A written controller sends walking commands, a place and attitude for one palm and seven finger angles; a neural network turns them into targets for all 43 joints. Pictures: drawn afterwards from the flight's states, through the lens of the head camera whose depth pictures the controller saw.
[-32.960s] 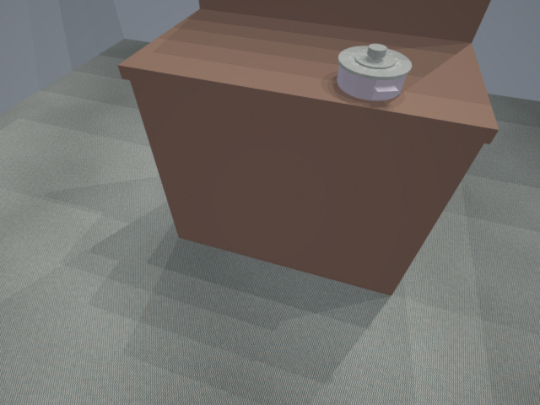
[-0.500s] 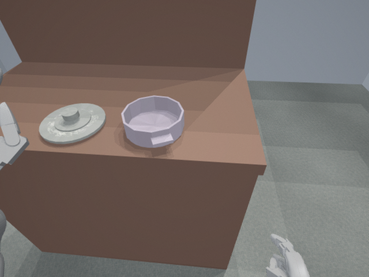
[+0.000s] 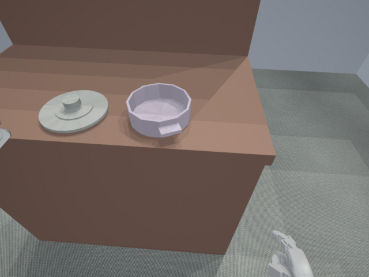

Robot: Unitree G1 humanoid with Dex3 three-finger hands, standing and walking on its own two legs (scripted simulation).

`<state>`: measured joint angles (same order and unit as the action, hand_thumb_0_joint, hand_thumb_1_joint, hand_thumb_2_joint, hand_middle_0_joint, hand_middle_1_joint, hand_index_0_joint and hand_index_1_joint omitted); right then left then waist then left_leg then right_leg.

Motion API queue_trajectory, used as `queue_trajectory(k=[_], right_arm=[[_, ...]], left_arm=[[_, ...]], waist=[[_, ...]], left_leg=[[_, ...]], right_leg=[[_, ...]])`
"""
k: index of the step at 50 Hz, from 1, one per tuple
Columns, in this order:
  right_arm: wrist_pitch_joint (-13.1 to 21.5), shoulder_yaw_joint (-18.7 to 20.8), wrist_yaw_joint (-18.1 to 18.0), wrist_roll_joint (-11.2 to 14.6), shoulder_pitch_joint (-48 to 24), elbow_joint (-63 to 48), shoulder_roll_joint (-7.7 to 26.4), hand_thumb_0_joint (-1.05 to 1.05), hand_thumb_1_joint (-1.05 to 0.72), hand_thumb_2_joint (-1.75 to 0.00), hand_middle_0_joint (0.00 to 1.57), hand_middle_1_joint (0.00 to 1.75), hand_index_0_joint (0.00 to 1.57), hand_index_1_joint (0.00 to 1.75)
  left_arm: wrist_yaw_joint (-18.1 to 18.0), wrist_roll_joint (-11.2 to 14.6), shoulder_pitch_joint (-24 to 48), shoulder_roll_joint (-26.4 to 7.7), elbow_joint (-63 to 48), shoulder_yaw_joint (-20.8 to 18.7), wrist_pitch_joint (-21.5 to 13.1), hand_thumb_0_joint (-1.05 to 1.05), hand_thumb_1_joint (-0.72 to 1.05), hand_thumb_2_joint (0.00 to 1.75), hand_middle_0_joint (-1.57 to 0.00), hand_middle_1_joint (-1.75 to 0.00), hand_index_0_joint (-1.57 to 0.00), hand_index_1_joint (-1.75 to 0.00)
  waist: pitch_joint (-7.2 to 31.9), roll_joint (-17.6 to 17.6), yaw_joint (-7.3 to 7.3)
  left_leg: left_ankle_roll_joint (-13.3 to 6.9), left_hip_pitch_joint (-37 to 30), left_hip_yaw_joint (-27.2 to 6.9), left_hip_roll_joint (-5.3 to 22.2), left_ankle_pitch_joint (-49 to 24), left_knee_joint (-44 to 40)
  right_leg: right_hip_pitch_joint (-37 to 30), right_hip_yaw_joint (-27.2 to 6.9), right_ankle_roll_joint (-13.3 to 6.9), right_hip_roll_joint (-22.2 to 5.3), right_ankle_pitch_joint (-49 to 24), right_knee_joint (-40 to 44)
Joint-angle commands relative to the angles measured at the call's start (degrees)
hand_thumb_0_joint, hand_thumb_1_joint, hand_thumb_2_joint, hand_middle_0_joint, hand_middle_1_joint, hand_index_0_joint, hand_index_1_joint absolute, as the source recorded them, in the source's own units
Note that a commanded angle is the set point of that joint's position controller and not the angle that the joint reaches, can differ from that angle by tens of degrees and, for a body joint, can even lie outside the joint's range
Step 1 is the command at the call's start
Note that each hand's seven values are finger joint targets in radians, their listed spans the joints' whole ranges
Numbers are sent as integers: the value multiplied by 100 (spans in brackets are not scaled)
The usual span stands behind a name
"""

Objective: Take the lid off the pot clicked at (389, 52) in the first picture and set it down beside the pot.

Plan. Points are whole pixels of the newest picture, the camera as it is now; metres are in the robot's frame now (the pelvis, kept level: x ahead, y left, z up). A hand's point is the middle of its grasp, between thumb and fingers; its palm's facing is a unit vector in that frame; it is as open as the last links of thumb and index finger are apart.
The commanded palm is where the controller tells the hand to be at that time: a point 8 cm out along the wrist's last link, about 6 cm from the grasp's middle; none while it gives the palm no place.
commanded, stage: step back with the hand held close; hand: left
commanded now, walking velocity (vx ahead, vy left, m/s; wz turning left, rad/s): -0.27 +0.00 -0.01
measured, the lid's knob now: (71, 101) +0.50 +0.36 +0.11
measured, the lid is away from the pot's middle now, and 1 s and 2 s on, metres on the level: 0.24 0.24 0.24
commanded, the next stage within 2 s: stop stepping back and stand still in 0.88 s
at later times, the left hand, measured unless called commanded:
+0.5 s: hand out of the picture +0.11 +0.25 +0.30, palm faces +0.55 -0.76 -0.35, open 7.4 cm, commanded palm +0.05 +0.30 +0.29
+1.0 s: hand out of the picture -0.04 +0.28 +0.30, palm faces +0.52 -0.80 -0.29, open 7.4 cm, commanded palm -0.07 +0.34 +0.29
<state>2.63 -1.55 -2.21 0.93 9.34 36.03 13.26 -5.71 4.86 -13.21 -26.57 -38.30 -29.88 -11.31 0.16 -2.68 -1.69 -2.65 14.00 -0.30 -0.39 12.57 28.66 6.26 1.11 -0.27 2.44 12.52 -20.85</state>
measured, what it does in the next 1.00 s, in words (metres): walks backwards: right foot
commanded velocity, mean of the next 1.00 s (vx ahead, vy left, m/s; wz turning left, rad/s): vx -0.30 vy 0.00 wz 0.00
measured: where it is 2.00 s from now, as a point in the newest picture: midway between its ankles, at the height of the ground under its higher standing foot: outside the picture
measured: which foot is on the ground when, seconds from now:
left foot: down 0.00-0.92, up 0.94-1.00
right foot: down 0.00-0.68, up 0.70-0.92, down 0.94-1.00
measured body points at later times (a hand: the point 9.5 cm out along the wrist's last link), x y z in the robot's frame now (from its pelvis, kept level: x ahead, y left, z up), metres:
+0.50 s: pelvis -0.08 +0.02 -0.01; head -0.09 +0.03 +0.44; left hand +0.08 +0.28 +0.32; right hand +0.08 -0.21 -0.10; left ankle +0.03 +0.08 -0.74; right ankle -0.07 -0.12 -0.74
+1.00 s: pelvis -0.20 +0.06 -0.02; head -0.23 +0.08 +0.42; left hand -0.07 +0.32 +0.31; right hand -0.03 -0.17 -0.10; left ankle -0.10 +0.12 -0.69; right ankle -0.28 -0.10 -0.74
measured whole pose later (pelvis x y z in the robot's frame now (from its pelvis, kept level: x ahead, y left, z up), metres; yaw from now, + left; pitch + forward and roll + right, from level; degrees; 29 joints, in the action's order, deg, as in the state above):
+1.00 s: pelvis -0.20 +0.06 -0.02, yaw -1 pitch +0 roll -4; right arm 5.0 -0.1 -1.2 0.8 11.0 39.6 10.1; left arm -6.7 4.5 -12.0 -28.9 -43.9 -30.3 -15.0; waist 5.3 -1.6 -1.3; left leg 2.6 39.4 0.2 -1.1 23.9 60.1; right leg 8.7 2.6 1.3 0.6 23.0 -32.1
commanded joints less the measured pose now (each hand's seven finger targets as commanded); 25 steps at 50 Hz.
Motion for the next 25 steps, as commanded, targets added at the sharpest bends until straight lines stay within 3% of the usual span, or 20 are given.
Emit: queue_trajectory(k=[1,2,4,6,7,10,12,16,19,20,22,25], right_arm=[[73,373,-72,107,-493,-1095,717,0,-90,-90,20,30,20,30],[50,374,-77,104,-502,-1123,732,0,-90,-90,20,30,20,30],[7,392,-67,94,-485,-1278,714,0,-90,-90,20,30,20,30],[14,411,-41,70,-479,-1381,700,0,-90,-90,20,30,20,30],[42,405,-39,51,-466,-1383,711,0,-90,-90,20,30,20,30],[160,435,-36,1,-370,-1400,693,0,-90,-90,20,30,20,30],[281,439,-66,-32,-268,-1330,699,0,-90,-90,20,30,20,30],[382,459,-112,-4,-119,-1082,630,0,-90,-90,20,30,20,30],[360,465,-158,32,-37,-909,601,0,-90,-90,20,30,20,30],[343,513,-164,94,-56,-870,605,0,-90,-90,20,30,20,30],[319,487,-184,126,-124,-922,589,0,-90,-90,20,30,20,30],[229,440,-172,143,-269,-990,599,0,-90,-90,20,30,20,30]], left_arm=[[-38,33,16,-1087,-856,-511,-97,0,90,90,-20,-30,-20,-30],[-51,36,-171,-1197,-1048,-633,-135,0,90,90,-20,-30,-20,-30],[-53,48,-535,-1291,-1460,-801,-188,0,90,90,-20,-30,-20,-30],[-57,52,-738,-1415,-1892,-980,-264,0,90,90,-20,-30,-20,-30],[-77,56,-839,-1511,-2109,-1072,-305,0,90,90,-20,-30,-20,-30],[-148,50,-940,-1502,-2352,-1196,-377,0,90,90,-20,-30,-20,-30],[-224,33,-740,-1562,-2469,-1327,-432,0,90,90,-20,-30,-20,-30],[-311,44,-312,-1381,-1660,-1257,-416,0,90,90,-20,-30,-20,-30],[-326,67,124,-1282,-953,-1040,-372,0,90,90,-20,-30,-20,-30],[-309,51,224,-1280,-872,-1020,-341,0,90,90,-20,-30,-20,-30],[-303,79,87,-1236,-632,-949,-278,0,90,90,-20,-30,-20,-30],[-281,39,264,-1178,-730,-668,-266,0,90,90,-20,-30,-20,-30]], waist=[[808,9,146],[985,-211,108],[1185,-227,65],[1292,-361,40],[1347,-604,24],[1185,-1016,49],[1144,-1247,80],[880,-690,239],[950,15,373],[1054,254,380],[809,309,373],[174,373,397]], left_leg=[[-101,-652,-660,770,-2205,-269],[-122,-719,-712,824,-2492,-345],[-136,-524,-876,950,-2809,-454],[-132,-326,-950,1034,-2704,-544],[-130,-285,-1005,1050,-2582,-628],[-159,376,-1148,1264,-1421,-1006],[-193,823,-1240,1318,-438,-1195],[-55,886,-1145,1161,185,-858],[86,185,-970,950,-466,-222],[121,18,-886,923,-205,-103],[118,-17,-785,752,716,56],[228,-138,-637,465,1143,998]], right_leg=[[468,-377,-45,-711,-1775,-112],[407,-309,-24,-627,-1769,-263],[299,-225,16,-472,-1524,-565],[281,-199,21,-403,-1132,-800],[311,-181,14,-357,-844,-891],[358,-156,5,-270,318,-1397],[278,-166,-12,-237,673,-1661],[441,-236,-123,-353,341,-1012],[838,-542,-264,-720,-511,-330],[949,-477,-237,-730,-338,-295],[1393,-559,-311,-862,339,43],[2629,-884,-553,-1338,1755,667]])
